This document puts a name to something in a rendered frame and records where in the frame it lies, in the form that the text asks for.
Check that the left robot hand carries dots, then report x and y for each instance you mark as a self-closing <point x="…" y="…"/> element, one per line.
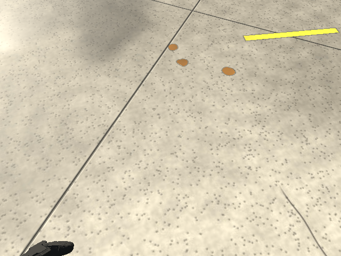
<point x="50" y="249"/>

